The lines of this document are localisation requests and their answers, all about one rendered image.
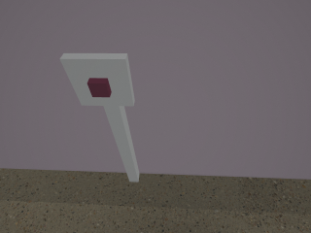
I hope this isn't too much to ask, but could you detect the button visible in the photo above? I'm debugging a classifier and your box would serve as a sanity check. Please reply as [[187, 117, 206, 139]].
[[87, 78, 112, 98]]

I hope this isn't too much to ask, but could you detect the panel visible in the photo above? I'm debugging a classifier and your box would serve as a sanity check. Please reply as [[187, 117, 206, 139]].
[[60, 53, 140, 183]]

